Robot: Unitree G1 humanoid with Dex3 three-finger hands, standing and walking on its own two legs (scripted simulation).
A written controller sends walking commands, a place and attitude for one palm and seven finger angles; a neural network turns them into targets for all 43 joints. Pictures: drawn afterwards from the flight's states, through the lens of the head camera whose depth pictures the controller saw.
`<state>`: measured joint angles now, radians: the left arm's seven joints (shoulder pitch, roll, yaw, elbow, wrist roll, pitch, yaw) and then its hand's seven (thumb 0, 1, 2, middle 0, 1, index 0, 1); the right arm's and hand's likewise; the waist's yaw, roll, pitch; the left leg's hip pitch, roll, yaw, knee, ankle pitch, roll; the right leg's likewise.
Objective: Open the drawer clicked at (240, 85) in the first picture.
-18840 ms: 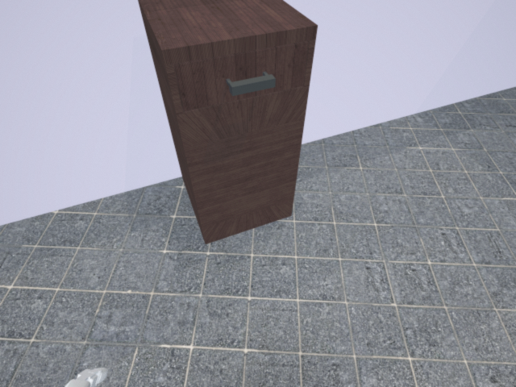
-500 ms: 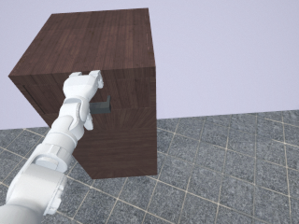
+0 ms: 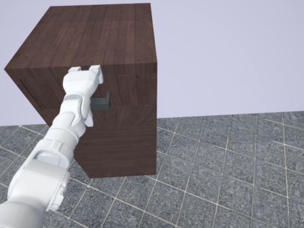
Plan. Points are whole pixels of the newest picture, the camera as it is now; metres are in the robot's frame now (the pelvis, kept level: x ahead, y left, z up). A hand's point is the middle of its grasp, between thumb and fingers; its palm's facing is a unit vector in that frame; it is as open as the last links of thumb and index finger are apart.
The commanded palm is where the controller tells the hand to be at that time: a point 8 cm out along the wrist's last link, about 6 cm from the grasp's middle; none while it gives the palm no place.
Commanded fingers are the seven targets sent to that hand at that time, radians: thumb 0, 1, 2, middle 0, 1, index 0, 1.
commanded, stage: lower the fingers behind the handle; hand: left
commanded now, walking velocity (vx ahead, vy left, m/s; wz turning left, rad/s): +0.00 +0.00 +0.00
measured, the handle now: (90, 99) +0.50 +0.21 +0.03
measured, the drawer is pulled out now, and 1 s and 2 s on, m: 0.00 0.00 0.00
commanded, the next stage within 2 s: close the thumb around the handle in 1.12 s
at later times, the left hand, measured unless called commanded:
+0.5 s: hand (89, 101) +0.46 +0.19 +0.07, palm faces -0.03 +0.01 -1.00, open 13.8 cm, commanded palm +0.45 +0.20 +0.09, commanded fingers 0.00 -0.50 0.30 -0.30 -1.20 -0.30 -1.20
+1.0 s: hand (94, 110) +0.46 +0.19 +0.03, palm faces +0.03 -0.04 -1.00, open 13.4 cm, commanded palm +0.44 +0.20 +0.08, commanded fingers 0.00 -0.50 0.30 -0.30 -1.20 -0.30 -1.20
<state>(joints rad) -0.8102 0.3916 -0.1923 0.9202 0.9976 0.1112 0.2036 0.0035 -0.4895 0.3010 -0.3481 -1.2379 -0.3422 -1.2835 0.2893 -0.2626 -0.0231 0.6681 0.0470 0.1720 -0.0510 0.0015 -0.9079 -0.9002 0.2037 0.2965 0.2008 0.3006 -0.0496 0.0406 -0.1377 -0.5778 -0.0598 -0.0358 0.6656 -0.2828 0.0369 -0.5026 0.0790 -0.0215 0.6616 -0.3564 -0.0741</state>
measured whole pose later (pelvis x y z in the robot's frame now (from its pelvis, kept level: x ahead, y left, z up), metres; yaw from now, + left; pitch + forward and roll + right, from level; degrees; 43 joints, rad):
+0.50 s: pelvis -0.03 +0.00 -0.01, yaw -1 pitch +13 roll -1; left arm -0.91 0.43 -0.21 1.06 1.00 0.14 0.19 0.00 -0.49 0.30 -0.31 -1.22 -0.27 -1.32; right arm 0.35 -0.27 0.00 0.66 0.05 0.15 -0.05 0.00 -0.91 -0.90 0.20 0.30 0.20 0.30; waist -0.11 0.04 -0.15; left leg -0.72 -0.05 -0.03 0.77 -0.28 0.04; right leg -0.64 0.09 -0.03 0.76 -0.35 -0.07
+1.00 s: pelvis +0.00 +0.03 -0.01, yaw -2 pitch +16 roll -2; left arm -0.78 0.31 -0.16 1.05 1.02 0.17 0.41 0.00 -0.49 0.30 -0.36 -1.24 -0.38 -1.27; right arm 0.32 -0.22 -0.03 0.71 0.02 0.15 -0.01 0.00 -0.91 -0.90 0.20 0.30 0.20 0.30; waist -0.09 0.07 -0.18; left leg -0.74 -0.06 -0.01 0.79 -0.33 0.07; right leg -0.65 0.08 0.00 0.76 -0.38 -0.04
